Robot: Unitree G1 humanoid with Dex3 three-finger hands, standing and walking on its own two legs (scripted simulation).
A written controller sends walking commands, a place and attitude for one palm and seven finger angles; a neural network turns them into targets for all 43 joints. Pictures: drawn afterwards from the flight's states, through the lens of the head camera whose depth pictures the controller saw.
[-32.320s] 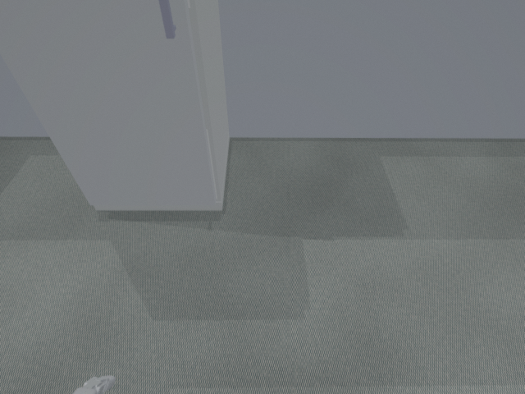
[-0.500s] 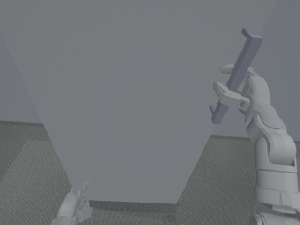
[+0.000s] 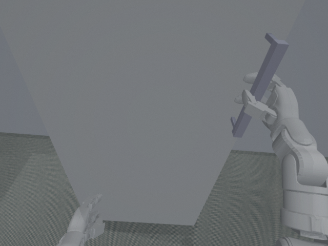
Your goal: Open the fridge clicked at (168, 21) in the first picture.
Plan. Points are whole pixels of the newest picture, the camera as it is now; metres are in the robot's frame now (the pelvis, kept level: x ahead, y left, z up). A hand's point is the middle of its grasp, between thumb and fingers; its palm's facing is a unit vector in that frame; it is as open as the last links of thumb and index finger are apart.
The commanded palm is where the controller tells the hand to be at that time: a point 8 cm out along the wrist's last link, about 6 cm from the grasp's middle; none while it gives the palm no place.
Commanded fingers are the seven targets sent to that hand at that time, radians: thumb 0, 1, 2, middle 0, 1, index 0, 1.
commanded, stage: grip the handle and tug to test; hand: right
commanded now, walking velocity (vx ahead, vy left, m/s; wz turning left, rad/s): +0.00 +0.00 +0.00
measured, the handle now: (251, 91) +0.41 -0.16 +0.24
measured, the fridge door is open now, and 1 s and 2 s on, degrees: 0 10 31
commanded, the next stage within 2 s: pull the door a little, standing still in 0.32 s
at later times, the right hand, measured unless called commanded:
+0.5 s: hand (249, 108) +0.34 -0.14 +0.23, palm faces +0.00 +1.00 -0.05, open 6.0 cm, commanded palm +0.30 -0.19 +0.25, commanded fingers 0.00 -0.90 -0.90 0.45 1.40 0.45 1.40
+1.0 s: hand (255, 138) +0.26 -0.13 +0.23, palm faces +0.00 +0.98 -0.18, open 6.7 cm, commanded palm +0.23 -0.18 +0.23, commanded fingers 0.00 -0.90 -0.90 0.45 1.40 0.45 1.40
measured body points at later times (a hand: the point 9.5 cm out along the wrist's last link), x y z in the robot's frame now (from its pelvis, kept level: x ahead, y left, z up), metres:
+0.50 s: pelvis +0.03 +0.00 +0.00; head +0.00 +0.03 +0.44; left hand +0.23 +0.22 -0.08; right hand +0.34 -0.19 +0.24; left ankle +0.00 +0.11 -0.74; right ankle -0.04 -0.12 -0.74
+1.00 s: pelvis +0.04 -0.01 -0.01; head +0.01 +0.02 +0.44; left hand +0.26 +0.20 -0.07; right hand +0.26 -0.18 +0.24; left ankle +0.00 +0.11 -0.74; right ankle -0.04 -0.13 -0.73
